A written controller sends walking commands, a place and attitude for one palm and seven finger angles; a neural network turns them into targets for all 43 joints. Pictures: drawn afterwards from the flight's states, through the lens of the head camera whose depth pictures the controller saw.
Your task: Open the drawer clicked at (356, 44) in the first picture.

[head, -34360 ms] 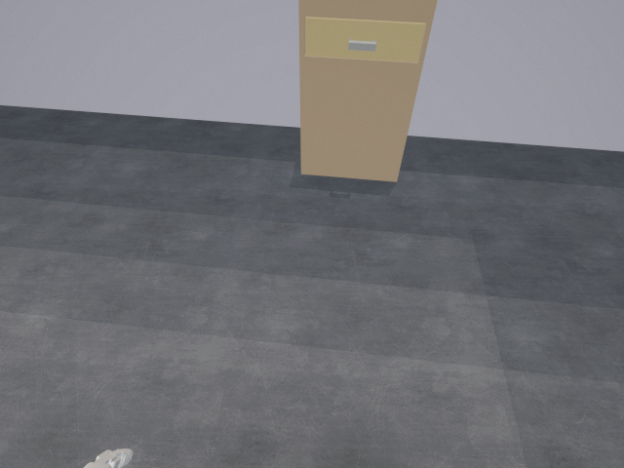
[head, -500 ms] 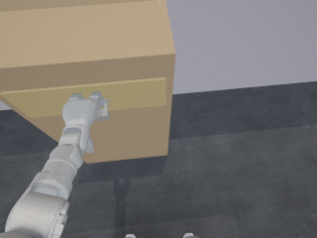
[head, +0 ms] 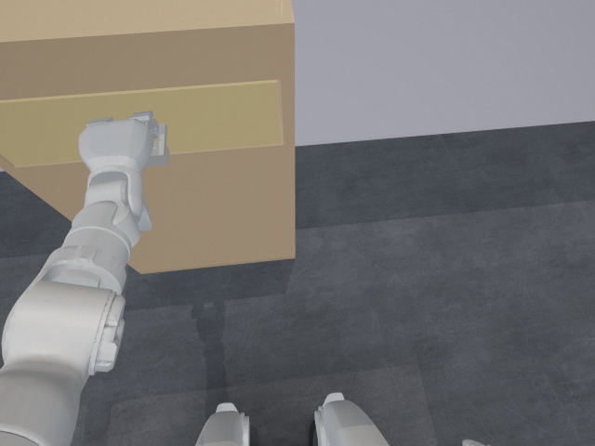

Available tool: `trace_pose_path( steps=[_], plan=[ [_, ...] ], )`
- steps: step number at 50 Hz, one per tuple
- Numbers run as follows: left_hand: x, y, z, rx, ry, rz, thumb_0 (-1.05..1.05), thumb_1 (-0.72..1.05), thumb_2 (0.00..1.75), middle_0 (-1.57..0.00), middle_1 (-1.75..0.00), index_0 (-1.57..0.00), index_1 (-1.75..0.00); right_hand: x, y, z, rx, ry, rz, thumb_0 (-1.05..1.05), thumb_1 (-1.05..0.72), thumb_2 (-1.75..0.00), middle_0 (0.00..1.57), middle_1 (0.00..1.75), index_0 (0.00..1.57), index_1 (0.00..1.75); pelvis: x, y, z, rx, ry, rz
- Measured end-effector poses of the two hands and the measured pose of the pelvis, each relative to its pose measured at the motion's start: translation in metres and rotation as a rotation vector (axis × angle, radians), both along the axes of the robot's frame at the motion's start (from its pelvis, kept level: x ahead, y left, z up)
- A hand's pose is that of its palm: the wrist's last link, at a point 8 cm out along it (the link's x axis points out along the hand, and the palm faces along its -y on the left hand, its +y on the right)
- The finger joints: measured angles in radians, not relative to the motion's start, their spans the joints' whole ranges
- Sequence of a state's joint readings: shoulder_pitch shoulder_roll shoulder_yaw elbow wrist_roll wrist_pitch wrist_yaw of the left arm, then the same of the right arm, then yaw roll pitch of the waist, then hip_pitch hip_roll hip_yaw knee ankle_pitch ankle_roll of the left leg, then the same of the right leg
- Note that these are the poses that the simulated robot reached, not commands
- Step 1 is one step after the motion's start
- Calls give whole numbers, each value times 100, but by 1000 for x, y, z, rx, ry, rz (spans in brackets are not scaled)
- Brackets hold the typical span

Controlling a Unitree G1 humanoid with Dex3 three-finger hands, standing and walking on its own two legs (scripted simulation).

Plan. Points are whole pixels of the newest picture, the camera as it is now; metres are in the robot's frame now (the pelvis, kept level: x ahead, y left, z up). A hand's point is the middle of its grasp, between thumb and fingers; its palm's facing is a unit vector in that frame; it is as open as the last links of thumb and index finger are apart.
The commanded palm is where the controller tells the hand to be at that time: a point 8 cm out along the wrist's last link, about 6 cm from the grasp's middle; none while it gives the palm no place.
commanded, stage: open the thumb to release the handle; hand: left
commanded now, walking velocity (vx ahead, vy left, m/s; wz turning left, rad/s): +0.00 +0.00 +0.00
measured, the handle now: (132, 144) +0.57 +0.20 -0.01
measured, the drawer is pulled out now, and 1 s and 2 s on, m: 0.00 0.24 0.24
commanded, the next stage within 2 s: relax the arm and regain balance in 0.12 s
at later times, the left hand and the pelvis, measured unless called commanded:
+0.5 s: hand (123, 316) +0.30 +0.18 +0.01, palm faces -0.40 -0.38 -0.84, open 15.5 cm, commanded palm none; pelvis -0.03 +0.03 +0.03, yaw -11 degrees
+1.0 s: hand (111, 371) +0.24 +0.19 +0.02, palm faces -0.51 -0.40 -0.76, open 15.7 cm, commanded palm none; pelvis -0.03 -0.01 +0.07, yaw -10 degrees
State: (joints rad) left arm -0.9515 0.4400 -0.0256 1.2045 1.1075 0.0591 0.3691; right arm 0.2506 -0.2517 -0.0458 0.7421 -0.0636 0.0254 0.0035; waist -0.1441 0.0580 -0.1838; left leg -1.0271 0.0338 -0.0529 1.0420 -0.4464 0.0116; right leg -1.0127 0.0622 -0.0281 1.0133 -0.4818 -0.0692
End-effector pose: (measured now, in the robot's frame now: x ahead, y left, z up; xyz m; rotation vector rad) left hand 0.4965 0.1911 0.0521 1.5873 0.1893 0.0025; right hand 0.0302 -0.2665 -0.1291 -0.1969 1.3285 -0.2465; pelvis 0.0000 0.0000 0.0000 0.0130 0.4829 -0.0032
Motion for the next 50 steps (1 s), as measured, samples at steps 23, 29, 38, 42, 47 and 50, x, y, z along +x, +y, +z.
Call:
trace_pose_path(
  steps=[23,29,38,42,47,50],
  plan=[
    [-167,10,4,-383,249,67,0,-48,30,1,-51,-31,-36,-163,46,-39,111,182,-223,1,-91,-90,20,30,20,30,-36,28,15,42,-350,-181],
    [-233,12,14,-410,376,66,0,-49,30,0,-40,-33,-21,-85,49,-17,168,-28,-190,1,-91,-90,20,30,20,30,-18,26,47,28,-459,-216],
    [-250,14,18,-418,424,59,0,-49,30,0,-37,-34,-16,-21,17,24,130,-240,-110,0,-90,-90,20,30,20,30,-23,12,64,13,-512,-191],
    [-249,14,19,-424,441,58,0,-49,30,0,-35,-34,-14,-30,-8,41,74,-237,-115,0,-90,-90,20,30,20,30,-26,4,70,6,-527,-198],
    [-248,15,20,-428,448,57,0,-49,30,0,-35,-34,-14,-69,-37,51,5,-162,-141,0,-90,-90,20,30,20,30,-30,-3,73,-9,-538,-194],
    [-248,15,20,-431,448,57,0,-49,30,0,-36,-34,-15,-100,-48,53,-25,-83,-158,0,-91,-90,20,30,20,30,-33,-6,74,-17,-541,-183]
  ],
)
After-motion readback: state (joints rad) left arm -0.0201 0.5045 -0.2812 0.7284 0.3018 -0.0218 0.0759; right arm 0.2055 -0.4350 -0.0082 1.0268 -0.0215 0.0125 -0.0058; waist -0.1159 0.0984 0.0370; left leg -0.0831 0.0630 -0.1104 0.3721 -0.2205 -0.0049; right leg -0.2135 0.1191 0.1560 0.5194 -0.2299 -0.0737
